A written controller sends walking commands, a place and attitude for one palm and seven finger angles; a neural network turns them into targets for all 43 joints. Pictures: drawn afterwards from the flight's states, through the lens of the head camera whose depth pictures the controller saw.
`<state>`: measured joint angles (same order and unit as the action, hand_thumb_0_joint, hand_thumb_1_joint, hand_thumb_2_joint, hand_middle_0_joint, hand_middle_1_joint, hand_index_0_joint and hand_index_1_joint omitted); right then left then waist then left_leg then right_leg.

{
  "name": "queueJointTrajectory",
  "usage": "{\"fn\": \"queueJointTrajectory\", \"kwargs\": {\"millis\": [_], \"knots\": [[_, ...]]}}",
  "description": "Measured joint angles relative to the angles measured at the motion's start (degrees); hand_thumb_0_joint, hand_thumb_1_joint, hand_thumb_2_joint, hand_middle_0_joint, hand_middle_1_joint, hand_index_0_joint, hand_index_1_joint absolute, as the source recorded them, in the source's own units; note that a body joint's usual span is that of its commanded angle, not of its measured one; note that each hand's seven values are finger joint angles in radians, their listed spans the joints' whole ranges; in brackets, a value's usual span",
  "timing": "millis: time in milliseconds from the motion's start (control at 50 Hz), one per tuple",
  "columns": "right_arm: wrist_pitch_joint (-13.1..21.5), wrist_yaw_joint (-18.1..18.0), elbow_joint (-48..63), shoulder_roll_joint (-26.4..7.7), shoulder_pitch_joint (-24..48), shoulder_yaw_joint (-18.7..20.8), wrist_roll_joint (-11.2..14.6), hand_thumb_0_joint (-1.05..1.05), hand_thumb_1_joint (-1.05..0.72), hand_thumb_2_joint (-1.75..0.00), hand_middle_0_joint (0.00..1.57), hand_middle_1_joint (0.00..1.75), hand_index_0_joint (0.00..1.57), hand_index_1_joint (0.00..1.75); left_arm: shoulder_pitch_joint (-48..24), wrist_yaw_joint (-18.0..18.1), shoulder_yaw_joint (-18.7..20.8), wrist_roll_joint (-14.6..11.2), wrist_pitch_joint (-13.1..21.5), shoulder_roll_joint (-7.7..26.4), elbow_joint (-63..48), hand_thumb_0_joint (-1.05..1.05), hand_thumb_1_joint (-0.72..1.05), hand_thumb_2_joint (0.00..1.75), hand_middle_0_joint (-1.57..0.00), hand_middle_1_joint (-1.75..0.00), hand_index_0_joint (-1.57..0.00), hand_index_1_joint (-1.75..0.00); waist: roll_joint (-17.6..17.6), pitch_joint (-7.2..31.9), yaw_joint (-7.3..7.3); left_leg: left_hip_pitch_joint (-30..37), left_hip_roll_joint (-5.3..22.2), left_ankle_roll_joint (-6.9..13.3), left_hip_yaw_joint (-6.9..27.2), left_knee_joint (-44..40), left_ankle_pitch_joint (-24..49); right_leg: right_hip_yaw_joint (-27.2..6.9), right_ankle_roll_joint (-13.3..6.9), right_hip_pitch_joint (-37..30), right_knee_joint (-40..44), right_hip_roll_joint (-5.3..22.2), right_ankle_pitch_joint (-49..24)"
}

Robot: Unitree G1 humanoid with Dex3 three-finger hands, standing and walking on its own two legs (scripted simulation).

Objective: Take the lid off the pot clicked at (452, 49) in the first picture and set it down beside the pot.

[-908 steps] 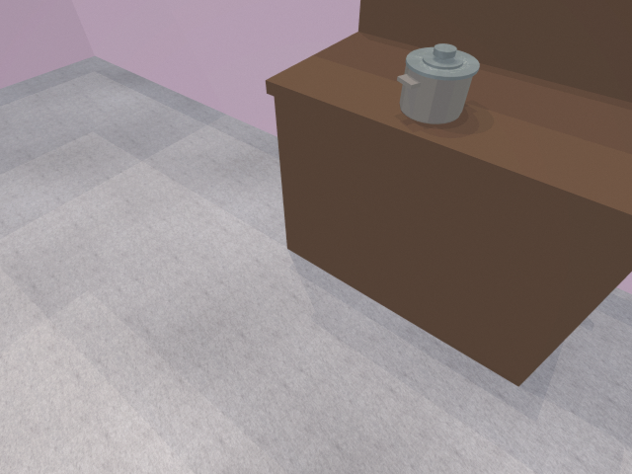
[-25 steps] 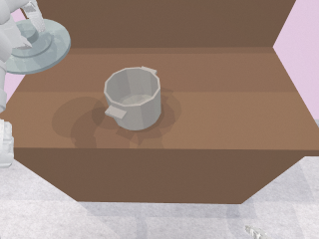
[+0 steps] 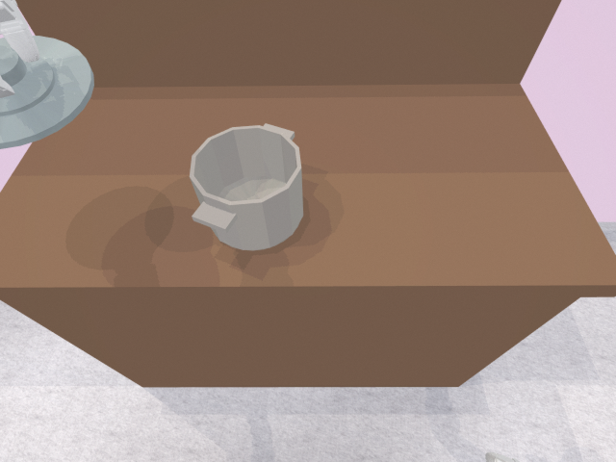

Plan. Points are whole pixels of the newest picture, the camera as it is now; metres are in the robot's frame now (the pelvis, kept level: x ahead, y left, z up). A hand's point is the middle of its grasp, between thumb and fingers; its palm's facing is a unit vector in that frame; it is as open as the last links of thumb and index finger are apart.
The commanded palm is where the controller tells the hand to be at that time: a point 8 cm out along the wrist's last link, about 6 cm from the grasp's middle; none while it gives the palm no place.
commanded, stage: lower the lid onto the table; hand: left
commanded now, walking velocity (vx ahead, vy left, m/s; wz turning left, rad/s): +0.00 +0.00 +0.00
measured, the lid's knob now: out of the picture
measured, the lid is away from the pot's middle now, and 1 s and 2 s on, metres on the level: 0.24 0.23 0.22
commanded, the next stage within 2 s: none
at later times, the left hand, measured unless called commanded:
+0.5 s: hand (21, 89) +0.47 +0.30 +0.23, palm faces -0.26 -0.12 -0.96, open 7.9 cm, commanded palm +0.47 +0.30 +0.31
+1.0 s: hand (39, 112) +0.47 +0.30 +0.20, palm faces -0.30 -0.13 -0.94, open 7.9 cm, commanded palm +0.47 +0.31 +0.28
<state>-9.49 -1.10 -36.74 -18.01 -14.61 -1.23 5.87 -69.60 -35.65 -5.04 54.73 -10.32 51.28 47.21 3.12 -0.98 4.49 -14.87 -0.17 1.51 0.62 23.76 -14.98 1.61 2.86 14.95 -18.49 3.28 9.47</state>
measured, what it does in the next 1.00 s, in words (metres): stands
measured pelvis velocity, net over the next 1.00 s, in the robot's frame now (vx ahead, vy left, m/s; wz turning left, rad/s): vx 0.01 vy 0.00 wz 0.00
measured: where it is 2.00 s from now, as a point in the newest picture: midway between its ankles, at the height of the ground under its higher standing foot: outside the picture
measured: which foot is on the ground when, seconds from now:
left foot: down 0.00-1.00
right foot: down 0.00-1.00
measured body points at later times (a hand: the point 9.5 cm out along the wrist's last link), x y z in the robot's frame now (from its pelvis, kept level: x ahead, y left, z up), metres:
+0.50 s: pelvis +0.00 +0.00 +0.00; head +0.06 -0.01 +0.44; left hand +0.48 +0.30 +0.29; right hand +0.07 -0.27 -0.13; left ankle -0.04 +0.10 -0.74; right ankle -0.01 -0.16 -0.74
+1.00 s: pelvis +0.01 +0.00 +0.00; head +0.07 +0.00 +0.44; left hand +0.49 +0.30 +0.25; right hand +0.07 -0.27 -0.13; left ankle -0.04 +0.10 -0.74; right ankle -0.01 -0.16 -0.74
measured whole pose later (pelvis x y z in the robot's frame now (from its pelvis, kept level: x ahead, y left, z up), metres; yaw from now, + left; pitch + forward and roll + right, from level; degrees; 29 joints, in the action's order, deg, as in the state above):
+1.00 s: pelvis +0.01 +0.00 +0.00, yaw +0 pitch +7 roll -2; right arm -7.1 -1.1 -37.4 -17.6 -16.3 -0.7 5.1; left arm -62.9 -32.8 -3.8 53.9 -8.5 47.7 49.7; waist 2.7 -1.0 5.8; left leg -15.5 -0.1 1.8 0.5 25.1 -16.4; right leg 1.5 3.0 15.3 -19.2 3.2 10.4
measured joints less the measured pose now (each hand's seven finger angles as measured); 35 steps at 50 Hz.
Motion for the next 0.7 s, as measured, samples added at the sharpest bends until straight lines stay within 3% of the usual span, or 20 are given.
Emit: {"fn": "queueJointTrajectory", "kwargs": {"millis": [200, 700], "knots": [[1.86, -0.46, 0.14, 0.47, 0.79, -0.65, 0.01, 0.01, -0.90, -0.90, 0.20, 0.30, 0.20, 0.30, -0.40, 0.12, -2.08, 0.43, -1.91, -2.06, 2.86, 0.01, 0.13, 0.88, -0.63, -0.92, -0.68, -0.95, 0.08, -0.28, -0.17, 0.07, -0.06, 0.01, 0.24, 0.45, -0.19, 0.22, 0.11, -0.19, -0.39, 0.06, 0.24], [2.72, -0.76, -1.31, 0.13, -2.19, 0.01, -0.60, 0.01, -0.90, -0.90, 0.20, 0.30, 0.20, 0.30, 2.50, 2.21, 0.44, 0.08, 1.44, -2.93, 6.14, 0.01, 0.14, 0.88, -0.63, -0.92, -0.68, -0.95, -0.53, -0.40, 1.78, -0.17, 0.29, 0.09, -0.39, 0.94, -1.10, -0.42, 0.26, 0.17, -0.46, -0.29, 0.65]]}}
